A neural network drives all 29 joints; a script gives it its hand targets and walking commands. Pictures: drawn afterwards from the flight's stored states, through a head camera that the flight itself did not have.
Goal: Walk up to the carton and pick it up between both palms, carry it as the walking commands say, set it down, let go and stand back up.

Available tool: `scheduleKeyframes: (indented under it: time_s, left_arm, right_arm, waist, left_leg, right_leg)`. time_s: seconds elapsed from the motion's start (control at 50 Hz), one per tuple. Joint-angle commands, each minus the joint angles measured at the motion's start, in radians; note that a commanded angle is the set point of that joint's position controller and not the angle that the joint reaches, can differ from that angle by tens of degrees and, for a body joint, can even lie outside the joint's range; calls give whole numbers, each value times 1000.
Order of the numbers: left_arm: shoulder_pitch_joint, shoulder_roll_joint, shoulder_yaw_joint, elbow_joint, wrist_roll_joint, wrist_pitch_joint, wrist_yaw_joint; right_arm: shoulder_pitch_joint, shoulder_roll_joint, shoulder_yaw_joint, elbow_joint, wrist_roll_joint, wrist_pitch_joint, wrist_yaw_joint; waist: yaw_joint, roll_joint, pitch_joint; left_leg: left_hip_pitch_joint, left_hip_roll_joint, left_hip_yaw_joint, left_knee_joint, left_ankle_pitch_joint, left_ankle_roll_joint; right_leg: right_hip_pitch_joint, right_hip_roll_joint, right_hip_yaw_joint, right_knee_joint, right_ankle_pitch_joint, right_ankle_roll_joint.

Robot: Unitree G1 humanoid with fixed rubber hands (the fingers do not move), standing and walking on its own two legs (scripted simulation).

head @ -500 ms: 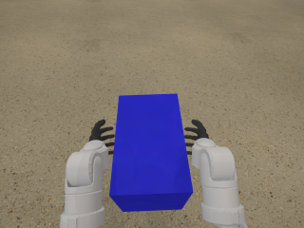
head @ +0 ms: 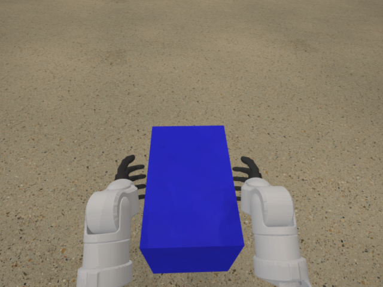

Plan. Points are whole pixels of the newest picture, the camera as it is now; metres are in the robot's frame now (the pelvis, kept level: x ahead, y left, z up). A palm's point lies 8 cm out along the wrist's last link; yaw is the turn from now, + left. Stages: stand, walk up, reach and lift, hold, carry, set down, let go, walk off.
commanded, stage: carry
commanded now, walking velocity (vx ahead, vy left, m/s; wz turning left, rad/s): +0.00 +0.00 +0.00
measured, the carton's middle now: (189, 197) +0.33 +0.01 -0.01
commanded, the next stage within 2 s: hold in 0.72 s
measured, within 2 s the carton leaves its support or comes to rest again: neither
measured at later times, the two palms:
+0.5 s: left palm (126, 185) +0.29 +0.14 +0.09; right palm (253, 185) +0.30 -0.12 +0.08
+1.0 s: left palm (140, 201) +0.30 +0.12 +0.02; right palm (258, 216) +0.27 -0.14 +0.01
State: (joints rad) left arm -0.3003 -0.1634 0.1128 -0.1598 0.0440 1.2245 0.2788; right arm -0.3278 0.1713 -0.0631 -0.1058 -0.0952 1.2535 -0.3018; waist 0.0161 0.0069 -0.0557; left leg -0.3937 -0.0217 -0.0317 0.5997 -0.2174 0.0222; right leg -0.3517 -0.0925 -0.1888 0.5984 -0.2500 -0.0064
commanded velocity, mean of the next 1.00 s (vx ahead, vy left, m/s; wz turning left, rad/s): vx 0.00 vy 0.00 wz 0.00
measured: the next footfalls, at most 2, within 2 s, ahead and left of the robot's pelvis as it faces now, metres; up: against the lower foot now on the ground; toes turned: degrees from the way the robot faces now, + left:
none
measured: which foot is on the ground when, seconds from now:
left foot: down 0.00-1.00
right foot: down 0.00-1.00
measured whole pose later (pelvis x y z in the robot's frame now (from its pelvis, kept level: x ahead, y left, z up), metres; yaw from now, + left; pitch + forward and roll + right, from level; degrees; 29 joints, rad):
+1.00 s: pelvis +0.00 +0.00 +0.00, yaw +0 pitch +0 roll -1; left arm -0.28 -0.16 0.13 0.29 0.18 0.79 0.12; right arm -0.24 0.15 -0.10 0.32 -0.19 0.83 -0.17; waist -0.05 -0.01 -0.05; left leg -0.38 -0.02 -0.05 0.59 -0.22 0.02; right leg -0.33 -0.04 -0.12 0.56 -0.23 0.00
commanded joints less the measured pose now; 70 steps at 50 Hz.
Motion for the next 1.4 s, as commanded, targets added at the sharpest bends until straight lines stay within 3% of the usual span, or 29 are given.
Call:
scheduleKeyframes:
  time_s: [0.0, 0.16, 0.26, 0.28, 0.34, 0.44, 0.48, 0.68, 0.7, 0.72, 0.74, 0.76, 0.78, 0.82, 0.86, 0.9, 0.92, 0.94, 0.96, 1.02, 1.04, 1.14, 1.16, 1.18, 1.2, 1.28, 1.32, 1.36, 1.38]
  left_arm:
    - [-543, -1148, -562, -124, -316, -51, -260]
    - [-485, -1133, -531, -108, -318, -62, -275]
    - [-462, -1154, -561, -125, -318, -64, -270]
    - [-470, -1140, -542, -118, -308, -63, -272]
    - [-517, -1166, -568, -149, -328, -64, -275]
    - [-436, -1145, -540, -78, -301, -68, -280]
    - [-489, -1155, -558, -118, -316, -73, -277]
    - [-476, -1162, -572, -139, -329, -93, -282]
    - [-486, -1159, -559, -118, -310, -89, -286]
    - [-251, -808, -208, 233, 41, -230, -331]
    - [-331, -697, -127, 584, 35, -293, -339]
    - [-368, -714, -228, 648, 10, -366, -356]
    - [-301, -747, -298, 548, -21, -437, -371]
    - [-505, -985, -568, 259, -169, -517, -448]
    - [-670, -1102, -617, 254, -184, -548, -464]
    - [-737, -1163, -658, 206, -206, -562, -484]
    - [-735, -1196, -692, 142, -249, -589, -487]
    - [-730, -1211, -650, 169, -223, -592, -486]
    - [-759, -1211, -674, 128, -252, -593, -491]
    - [-679, -1203, -547, 446, -146, -544, -480]
    - [-645, -1226, -625, 458, -149, -561, -503]
    - [-494, -1163, -205, 971, 73, -563, -521]
    - [-461, -1150, -131, 1018, 126, -578, -515]
    - [-501, -1181, -136, 1032, 140, -591, -518]
    - [-602, -1143, -132, 978, 140, -613, -525]
    - [-741, -1114, -44, 1037, 186, -668, -521]
    - [-830, -1125, -112, 924, 136, -732, -522]
    - [-830, -1180, -224, 829, 99, -764, -518]
    - [-802, -1197, -252, 849, 89, -784, -520]
  right_arm:
    - [-516, 1095, 454, -171, 318, -96, 259]
    - [-509, 1094, 476, -185, 320, -105, 261]
    - [-518, 1074, 475, -252, 329, -117, 258]
    - [-522, 1100, 489, -196, 331, -108, 265]
    - [-515, 1101, 464, -210, 324, -109, 269]
    - [-444, 1090, 458, -136, 298, -108, 266]
    - [-471, 1080, 450, -177, 307, -117, 278]
    - [-448, 1103, 474, -192, 320, -134, 276]
    - [-489, 1098, 471, -168, 314, -130, 286]
    - [-266, 747, 120, 183, -37, -263, 320]
    - [-330, 672, 6, 534, -18, -323, 327]
    - [-314, 687, -12, 599, -45, -401, 330]
    - [-334, 693, 116, 437, -7, -474, 339]
    - [-429, 939, 354, 218, 102, -557, 391]
    - [-554, 1114, 440, 271, 166, -561, 429]
    - [-650, 1144, 521, 116, 225, -590, 440]
    - [-728, 1159, 620, -29, 275, -608, 449]
    - [-740, 1177, 607, 0, 293, -611, 457]
    - [-724, 1189, 608, 9, 282, -603, 460]
    - [-692, 1113, 467, 240, 211, -583, 472]
    - [-487, 1209, 350, 296, 146, -578, 465]
    - [-810, 1077, 217, 408, 58, -608, 495]
    - [-895, 1073, 242, 423, 80, -621, 516]
    - [-878, 1016, 177, 439, 36, -637, 511]
    - [-880, 1021, 106, 531, 5, -638, 513]
    - [-1070, 1012, 106, 498, 7, -715, 504]
    - [-1046, 1038, 106, 504, 5, -759, 492]
    - [-940, 1070, 113, 535, -7, -784, 496]
    - [-970, 1086, 180, 500, 6, -805, 490]
  waist:
    - [-8, 103, -324]
    - [-12, -39, -399]
    - [-12, 89, -402]
    - [-10, -13, -431]
    - [-16, 75, -338]
    - [-13, -19, -405]
    - [-10, 75, -397]
    - [-15, 8, -428]
    - [-11, 16, -408]
    - [-42, -134, 14]
    - [-39, -143, -8]
    - [-110, -78, -52]
    - [-63, -72, -143]
    - [-125, -27, -475]
    - [-126, -42, -610]
    - [-121, -16, -638]
    - [-131, -103, -732]
    - [-104, 11, -705]
    - [-131, -65, -716]
    - [-89, 14, -409]
    - [-205, 78, -461]
    - [-70, -17, -191]
    - [5, -21, -137]
    - [-64, 59, -78]
    - [-89, 0, -107]
    - [-21, 2, -151]
    - [-66, -80, -268]
    - [-94, 43, -432]
    - [-72, -15, -480]
  left_leg:
    - [33, 139, -130, -183, 81, 47]
    - [37, 95, -70, -82, 176, 37]
    - [64, 128, -98, -96, 339, 45]
    - [56, 124, -90, -82, 269, 52]
    - [32, 106, -73, -102, 226, 41]
    - [52, 106, -89, -87, 180, 54]
    - [74, 126, -112, -108, 311, 58]
    - [84, 121, -83, -93, 296, 47]
    - [75, 133, -102, -113, 250, 54]
    - [19, -67, -106, -216, -137, 28]
    - [34, -57, -108, -204, -125, 32]
    - [75, -53, -110, -193, -143, 22]
    - [123, -51, -100, -191, -28, 16]
    - [226, -67, -112, -121, 158, -8]
    - [249, -77, -106, -104, 294, -15]
    - [232, -87, -97, -90, 274, -12]
    - [314, -84, -103, -55, 393, -3]
    - [240, -94, -105, -69, 322, -8]
    - [283, -79, -114, -66, 300, -7]
    - [204, -78, -95, -93, 80, -6]
    - [274, -22, -125, -98, 158, -16]
    - [119, -29, -118, -141, -175, 26]
    - [129, -38, -135, -144, -267, 42]
    - [117, -22, -126, -158, -306, 35]
    - [138, -18, -142, -147, -313, 27]
    - [233, -60, -76, -72, -249, 26]
    - [254, -34, -111, -77, -127, 41]
    - [268, -45, -103, -48, -28, 13]
    - [257, -46, -103, -37, 10, 18]
  right_leg:
    - [156, -35, 112, -97, -80, -21]
    - [244, -75, 108, -115, 69, -38]
    - [228, -46, 84, -47, 77, -25]
    - [254, -64, 80, -74, 92, -30]
    - [183, -68, 92, -85, 55, -30]
    - [219, -67, 121, -112, 34, -40]
    - [205, -53, 94, -54, 46, -26]
    - [238, -45, 81, -59, 66, -33]
    - [217, -37, 74, -67, 5, -27]
    - [219, 155, 233, -198, -64, -43]
    - [205, 138, 246, -181, -46, -37]
    - [204, 122, 265, -189, -71, -35]
    - [231, 132, 256, -170, 36, -29]
    - [271, 163, 277, -144, 221, -14]
    - [322, 174, 254, -116, 379, 10]
    - [352, 182, 261, -95, 360, 7]
    - [363, 190, 255, -69, 466, 22]
    - [397, 183, 264, -76, 406, 9]
    - [344, 189, 251, -71, 354, 18]
    - [221, 168, 258, -119, 96, -8]
    - [269, 160, 257, -114, 260, -28]
    - [222, 142, 273, -138, -111, -23]
    - [156, 146, 276, -132, -228, -25]
    - [156, 155, 270, -117, -207, -41]
    - [110, 159, 259, -112, -229, -34]
    - [46, 116, 311, -159, -290, -55]
    - [90, 141, 285, -107, -117, -32]
    - [132, 151, 272, -64, 17, -32]
    - [191, 151, 277, -77, 41, -25]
